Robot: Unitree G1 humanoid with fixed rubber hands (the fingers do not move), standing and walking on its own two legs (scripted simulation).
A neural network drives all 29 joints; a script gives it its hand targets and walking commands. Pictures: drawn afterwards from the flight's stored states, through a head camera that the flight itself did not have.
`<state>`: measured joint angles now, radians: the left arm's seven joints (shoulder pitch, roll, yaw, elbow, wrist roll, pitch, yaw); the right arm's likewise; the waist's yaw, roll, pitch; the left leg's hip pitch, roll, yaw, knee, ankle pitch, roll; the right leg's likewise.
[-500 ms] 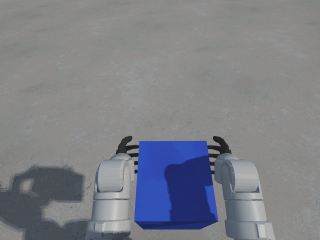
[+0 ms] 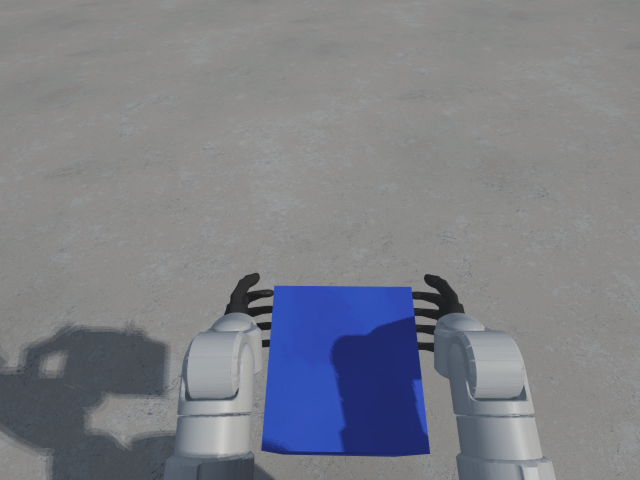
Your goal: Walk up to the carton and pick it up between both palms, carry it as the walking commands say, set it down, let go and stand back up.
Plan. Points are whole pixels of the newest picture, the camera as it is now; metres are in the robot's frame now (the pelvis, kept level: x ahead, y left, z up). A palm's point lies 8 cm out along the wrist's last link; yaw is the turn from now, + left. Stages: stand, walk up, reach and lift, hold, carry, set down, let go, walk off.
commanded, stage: carry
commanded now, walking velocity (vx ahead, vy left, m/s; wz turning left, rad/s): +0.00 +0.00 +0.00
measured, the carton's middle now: (340, 379) +0.29 +0.00 -0.02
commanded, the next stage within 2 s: none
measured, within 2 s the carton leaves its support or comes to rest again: neither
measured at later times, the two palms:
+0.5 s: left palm (234, 321) +0.31 +0.13 +0.09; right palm (442, 321) +0.30 -0.12 +0.08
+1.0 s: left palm (236, 319) +0.31 +0.13 +0.08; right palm (442, 318) +0.31 -0.12 +0.08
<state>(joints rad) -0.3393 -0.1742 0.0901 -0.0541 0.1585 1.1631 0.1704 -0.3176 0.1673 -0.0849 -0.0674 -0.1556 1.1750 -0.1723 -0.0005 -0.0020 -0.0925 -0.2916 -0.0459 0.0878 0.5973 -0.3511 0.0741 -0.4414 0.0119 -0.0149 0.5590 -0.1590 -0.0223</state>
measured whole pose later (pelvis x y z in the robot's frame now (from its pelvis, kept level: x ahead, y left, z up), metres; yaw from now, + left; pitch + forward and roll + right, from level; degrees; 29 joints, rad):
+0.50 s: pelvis +0.01 +0.01 +0.00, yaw +0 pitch +2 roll +0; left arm -0.34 -0.18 0.10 -0.02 0.17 1.14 0.16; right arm -0.33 0.17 -0.09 -0.04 -0.16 1.17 -0.17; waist 0.00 0.00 -0.10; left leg -0.27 -0.04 0.10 0.59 -0.37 0.08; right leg -0.42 0.01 -0.02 0.57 -0.18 -0.01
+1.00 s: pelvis +0.02 +0.00 +0.00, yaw +0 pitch +2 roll +0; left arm -0.33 -0.17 0.10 -0.01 0.17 1.11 0.16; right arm -0.31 0.17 -0.09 -0.03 -0.16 1.13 -0.16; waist 0.00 0.01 -0.11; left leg -0.25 -0.04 0.10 0.59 -0.38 0.07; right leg -0.41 0.01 -0.03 0.57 -0.20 -0.02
